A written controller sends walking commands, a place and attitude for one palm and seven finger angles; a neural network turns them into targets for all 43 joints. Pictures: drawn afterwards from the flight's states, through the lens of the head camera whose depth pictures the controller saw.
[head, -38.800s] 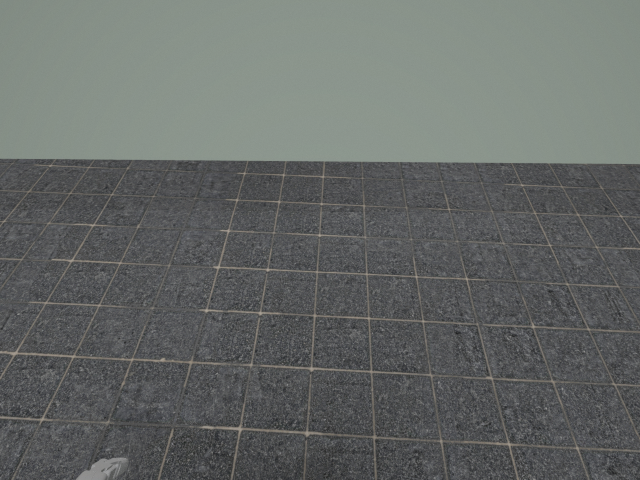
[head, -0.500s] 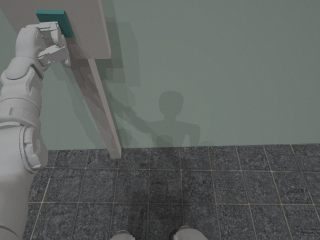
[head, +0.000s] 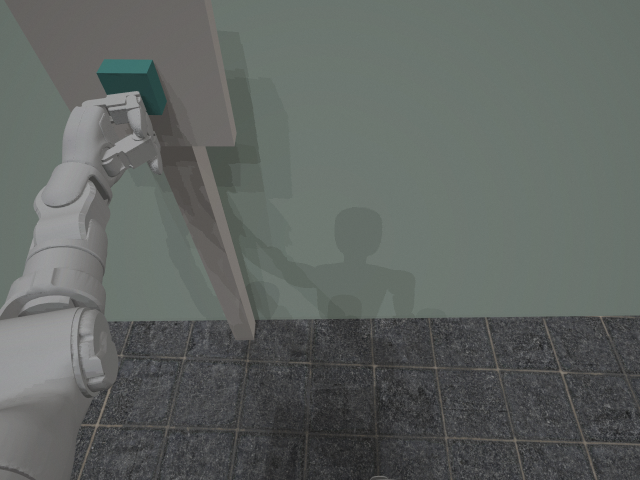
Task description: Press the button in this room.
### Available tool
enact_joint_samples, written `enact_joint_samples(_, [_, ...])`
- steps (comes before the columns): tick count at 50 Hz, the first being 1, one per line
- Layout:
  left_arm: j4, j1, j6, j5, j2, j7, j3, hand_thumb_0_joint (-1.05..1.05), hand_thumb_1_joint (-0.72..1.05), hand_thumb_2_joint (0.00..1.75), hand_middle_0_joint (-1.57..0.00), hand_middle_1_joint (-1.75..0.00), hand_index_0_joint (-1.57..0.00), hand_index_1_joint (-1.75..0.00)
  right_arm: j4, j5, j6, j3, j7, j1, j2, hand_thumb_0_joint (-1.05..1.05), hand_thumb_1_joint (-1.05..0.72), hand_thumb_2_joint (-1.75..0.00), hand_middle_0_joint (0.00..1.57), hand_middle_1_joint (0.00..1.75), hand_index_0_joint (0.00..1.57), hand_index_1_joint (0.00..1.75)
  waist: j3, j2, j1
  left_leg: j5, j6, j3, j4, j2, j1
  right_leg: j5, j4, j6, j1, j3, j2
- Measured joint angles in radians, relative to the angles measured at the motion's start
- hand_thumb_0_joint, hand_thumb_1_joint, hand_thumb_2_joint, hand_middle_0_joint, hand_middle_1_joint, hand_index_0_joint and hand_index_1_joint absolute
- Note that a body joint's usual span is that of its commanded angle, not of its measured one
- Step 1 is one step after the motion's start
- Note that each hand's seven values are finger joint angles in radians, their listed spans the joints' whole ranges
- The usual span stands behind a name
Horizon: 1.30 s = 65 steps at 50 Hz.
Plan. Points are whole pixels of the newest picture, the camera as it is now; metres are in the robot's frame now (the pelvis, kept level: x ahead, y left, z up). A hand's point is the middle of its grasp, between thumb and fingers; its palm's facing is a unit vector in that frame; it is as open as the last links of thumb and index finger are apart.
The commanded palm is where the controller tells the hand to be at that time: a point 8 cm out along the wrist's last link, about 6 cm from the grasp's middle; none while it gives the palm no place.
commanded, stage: pull the fist back off the button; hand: left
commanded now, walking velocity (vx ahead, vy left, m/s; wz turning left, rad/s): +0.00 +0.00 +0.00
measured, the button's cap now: (134, 86) +0.55 +0.21 +0.19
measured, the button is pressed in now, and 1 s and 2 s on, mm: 0 0 0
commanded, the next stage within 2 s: draw the hand back to the body in 0.48 s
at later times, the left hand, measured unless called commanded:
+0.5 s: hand (120, 193) +0.41 +0.21 +0.15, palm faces +0.00 -1.00 +0.01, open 3.1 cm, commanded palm +0.39 +0.24 +0.16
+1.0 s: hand (94, 239) +0.33 +0.21 +0.17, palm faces +0.01 -1.00 -0.03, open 3.1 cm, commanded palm +0.30 +0.25 +0.17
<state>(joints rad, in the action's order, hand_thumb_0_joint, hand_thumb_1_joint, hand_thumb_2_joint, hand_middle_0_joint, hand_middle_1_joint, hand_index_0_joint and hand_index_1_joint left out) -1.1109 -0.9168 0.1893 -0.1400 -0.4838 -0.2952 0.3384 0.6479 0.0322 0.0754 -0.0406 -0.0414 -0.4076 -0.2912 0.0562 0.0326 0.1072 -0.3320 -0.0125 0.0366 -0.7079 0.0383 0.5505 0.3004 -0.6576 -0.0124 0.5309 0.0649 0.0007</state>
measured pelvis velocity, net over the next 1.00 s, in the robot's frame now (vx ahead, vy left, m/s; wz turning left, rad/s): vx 0.01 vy -0.01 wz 0.01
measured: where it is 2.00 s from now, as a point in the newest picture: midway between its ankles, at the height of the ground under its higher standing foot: outside the picture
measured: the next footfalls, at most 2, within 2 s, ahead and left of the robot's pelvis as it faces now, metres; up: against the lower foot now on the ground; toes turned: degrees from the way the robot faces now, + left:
none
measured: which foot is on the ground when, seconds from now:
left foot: down 0.00-1.00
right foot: down 0.00-1.00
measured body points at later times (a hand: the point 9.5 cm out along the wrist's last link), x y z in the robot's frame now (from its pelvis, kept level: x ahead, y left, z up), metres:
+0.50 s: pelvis +0.02 +0.00 +0.01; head +0.04 -0.01 +0.46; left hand +0.40 +0.26 +0.15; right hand +0.18 -0.25 -0.08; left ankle +0.01 +0.11 -0.72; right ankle +0.01 -0.12 -0.72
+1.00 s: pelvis +0.01 -0.01 +0.01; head +0.00 -0.03 +0.46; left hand +0.33 +0.26 +0.17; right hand +0.18 -0.24 -0.08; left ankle +0.01 +0.11 -0.72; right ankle +0.01 -0.12 -0.72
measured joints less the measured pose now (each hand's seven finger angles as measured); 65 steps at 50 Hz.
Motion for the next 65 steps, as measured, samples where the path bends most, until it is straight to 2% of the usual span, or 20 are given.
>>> enact_joint_samples(7, [0.164, 0.151, -0.038, -0.028, 0.058, 0.001, 0.015, 0.0, 0.88, 0.91, -1.3, -1.5, -1.31, -1.5, -0.037, 0.012, -0.017, 0.0, -0.002, 0.041, 0.007, 0.01, -0.91, -0.9, 0.2, 0.3, 0.21, 0.3, 0.004, 0.003, -0.023, -0.009, 0.001, 0.02, 0.035, 0.003, -0.074, 0.009, 0.022, 0.001, -0.06, -0.02, -0.004])
enact_joint_samples(13, [0.338, 0.295, -0.084, -0.054, 0.086, -0.004, 0.027, 0.01, 0.89, 0.9, -1.3, -1.5, -1.3, -1.5, -0.065, 0.019, -0.03, 0.001, -0.007, 0.075, 0.012, 0.01, -0.91, -0.9, 0.2, 0.3, 0.21, 0.3, 0.0, 0.003, -0.046, -0.014, 0.004, 0.026, 0.065, 0.002, -0.138, 0.016, 0.043, 0.0, -0.117, -0.026, -0.005])
enact_joint_samples(18, [0.497, 0.402, -0.131, -0.088, 0.113, -0.018, -0.01, 0.02, 0.9, 0.9, -1.3, -1.5, -1.3, -1.5, -0.071, 0.028, -0.028, 0.006, -0.013, 0.098, 0.011, 0.01, -0.91, -0.9, 0.2, 0.3, 0.21, 0.3, -0.002, 0.007, -0.08, -0.013, 0.005, 0.016, 0.084, -0.004, -0.182, 0.021, 0.061, 0.001, -0.166, -0.016, 0.0])
enact_joint_samples(22, [0.556, 0.441, -0.18, -0.103, 0.131, -0.019, -0.036, 0.02, 0.9, 0.9, -1.3, -1.5, -1.3, -1.5, -0.064, 0.032, -0.028, 0.0, -0.021, 0.131, 0.01, 0.01, -0.91, -0.9, 0.2, 0.3, 0.21, 0.3, -0.004, 0.007, -0.099, -0.011, 0.005, 0.002, 0.091, -0.012, -0.203, 0.026, 0.066, 0.001, -0.193, -0.002, 0.007])
enact_joint_samples(26, [0.568, 0.43, -0.209, -0.089, 0.14, 0.002, -0.065, 0.02, 0.9, 0.9, -1.3, -1.5, -1.31, -1.5, -0.062, 0.031, -0.023, -0.005, -0.033, 0.166, 0.012, 0.01, -0.91, -0.9, 0.2, 0.3, 0.21, 0.3, -0.015, 0.006, -0.108, -0.007, 0.005, -0.013, 0.088, -0.018, -0.209, 0.026, 0.066, 0.0, -0.207, 0.013, 0.013])
enact_joint_samples(30, [0.559, 0.398, -0.202, -0.087, 0.155, 0.012, -0.093, 0.02, 0.9, 0.9, -1.3, -1.5, -1.31, -1.5, -0.054, 0.028, -0.014, -0.013, -0.039, 0.188, 0.018, 0.01, -0.91, -0.9, 0.2, 0.3, 0.21, 0.3, -0.017, 0.005, -0.111, -0.001, 0.006, -0.02, 0.089, -0.022, -0.212, 0.024, 0.066, 0.0, -0.213, 0.02, 0.017])
enact_joint_samples(33, [0.547, 0.389, -0.203, -0.086, 0.158, 0.013, -0.089, 0.02, 0.9, 0.9, -1.3, -1.5, -1.3, -1.5, -0.054, 0.026, -0.019, -0.021, -0.036, 0.193, 0.025, 0.01, -0.91, -0.9, 0.2, 0.3, 0.21, 0.3, -0.012, 0.002, -0.105, 0.003, 0.006, -0.015, 0.095, -0.022, -0.217, 0.021, 0.066, -0.001, -0.212, 0.015, 0.017])
enact_joint_samples(42, [0.702, 0.568, -0.242, -0.108, 0.156, 0.002, -0.036, 0.02, 0.9, 0.9, -1.3, -1.5, -1.3, -1.5, -0.071, 0.03, -0.029, -0.027, -0.028, 0.154, 0.031, 0.01, -0.91, -0.9, 0.2, 0.3, 0.21, 0.3, -0.012, 0.012, -0.102, 0.014, 0.007, 0.013, 0.134, -0.016, -0.274, 0.01, 0.085, -0.001, -0.249, -0.013, 0.01])
enact_joint_samples(55, [0.975, 0.771, -0.309, -0.147, 0.168, -0.022, -0.057, 0.02, 0.9, 0.9, -1.3, -1.5, -1.3, -1.5, -0.048, 0.035, 0.032, -0.02, -0.056, 0.18, 0.018, 0.01, -0.91, -0.9, 0.2, 0.3, 0.21, 0.3, -0.023, 0.025, -0.139, 0.04, 0.01, -0.007, 0.165, -0.021, -0.328, -0.009, 0.121, -0.004, -0.314, 0.007, 0.013])
enact_joint_samples(56, [1.003, 0.793, -0.302, -0.119, 0.166, 0.011, -0.066, 0.02, 0.9, 0.9, -1.3, -1.5, -1.3, -1.5, -0.047, 0.026, 0.038, -0.021, -0.055, 0.19, 0.02, 0.01, -0.91, -0.9, 0.2, 0.3, 0.2, 0.3, -0.026, 0.025, -0.139, 0.042, 0.011, -0.007, 0.17, -0.02, -0.335, -0.012, 0.126, -0.004, -0.32, 0.006, 0.012])
enact_joint_samples(60, [1.133, 0.911, -0.22, -0.015, 0.177, 0.208, -0.103, 0.02, 0.9, 0.9, -1.3, -1.5, -1.3, -1.5, -0.041, -0.003, 0.052, -0.018, -0.049, 0.228, 0.037, 0.01, -0.91, -0.9, 0.2, 0.3, 0.21, 0.3, -0.053, 0.024, -0.138, 0.066, 0.014, -0.001, 0.216, -0.016, -0.374, -0.038, 0.173, -0.006, -0.357, 0.001, 0.006])
enact_joint_samples(62, [1.181, 0.963, -0.188, 0.015, 0.189, 0.272, -0.118, 0.02, 0.9, 0.9, -1.3, -1.5, -1.3, -1.5, -0.034, -0.012, 0.047, -0.017, -0.047, 0.237, 0.044, 0.01, -0.91, -0.9, 0.2, 0.3, 0.21, 0.3, -0.065, 0.023, -0.145, 0.079, 0.014, 0.0, 0.241, -0.015, -0.394, -0.051, 0.198, -0.006, -0.376, 0.001, 0.004])
enact_joint_samples(65, [1.224, 1.016, -0.157, 0.048, 0.201, 0.332, -0.132, 0.02, 0.9, 0.9, -1.3, -1.5, -1.31, -1.5, -0.019, -0.021, 0.032, -0.015, -0.047, 0.242, 0.05, 0.01, -0.91, -0.9, 0.2, 0.3, 0.21, 0.3, -0.083, 0.022, -0.158, 0.093, 0.014, -0.002, 0.271, -0.015, -0.422, -0.066, 0.231, -0.007, -0.407, 0.003, 0.002])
